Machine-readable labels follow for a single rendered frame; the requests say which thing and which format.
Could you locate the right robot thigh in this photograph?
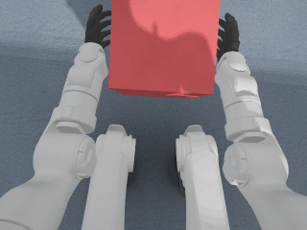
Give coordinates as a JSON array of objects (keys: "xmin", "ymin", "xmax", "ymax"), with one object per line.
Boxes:
[{"xmin": 176, "ymin": 131, "xmax": 230, "ymax": 230}]

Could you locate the robot left upper arm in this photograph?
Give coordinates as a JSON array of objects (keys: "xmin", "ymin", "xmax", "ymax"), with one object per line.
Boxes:
[{"xmin": 0, "ymin": 132, "xmax": 97, "ymax": 230}]

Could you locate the carton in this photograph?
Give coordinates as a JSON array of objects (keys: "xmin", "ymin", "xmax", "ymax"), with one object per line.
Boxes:
[{"xmin": 108, "ymin": 0, "xmax": 221, "ymax": 99}]

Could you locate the robot left forearm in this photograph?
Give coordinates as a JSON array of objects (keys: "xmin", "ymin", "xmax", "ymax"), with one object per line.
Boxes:
[{"xmin": 33, "ymin": 42, "xmax": 108, "ymax": 170}]

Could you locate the robot thigh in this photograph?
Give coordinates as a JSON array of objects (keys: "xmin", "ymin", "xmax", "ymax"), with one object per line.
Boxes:
[
  {"xmin": 176, "ymin": 131, "xmax": 230, "ymax": 230},
  {"xmin": 82, "ymin": 130, "xmax": 136, "ymax": 230}
]

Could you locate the left robot thigh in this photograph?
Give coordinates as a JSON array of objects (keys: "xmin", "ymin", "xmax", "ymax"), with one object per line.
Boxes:
[{"xmin": 82, "ymin": 130, "xmax": 136, "ymax": 230}]

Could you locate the robot right upper arm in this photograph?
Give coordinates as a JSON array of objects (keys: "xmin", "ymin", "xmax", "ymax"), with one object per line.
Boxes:
[{"xmin": 223, "ymin": 142, "xmax": 307, "ymax": 230}]

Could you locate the left robot hand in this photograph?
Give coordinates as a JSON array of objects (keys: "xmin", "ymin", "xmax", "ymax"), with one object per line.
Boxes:
[{"xmin": 84, "ymin": 4, "xmax": 112, "ymax": 50}]

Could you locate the right robot hand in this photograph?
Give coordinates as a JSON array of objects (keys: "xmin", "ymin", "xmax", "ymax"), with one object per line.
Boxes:
[{"xmin": 216, "ymin": 12, "xmax": 240, "ymax": 62}]

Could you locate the robot right forearm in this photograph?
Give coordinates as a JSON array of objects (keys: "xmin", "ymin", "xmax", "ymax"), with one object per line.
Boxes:
[{"xmin": 214, "ymin": 51, "xmax": 289, "ymax": 177}]

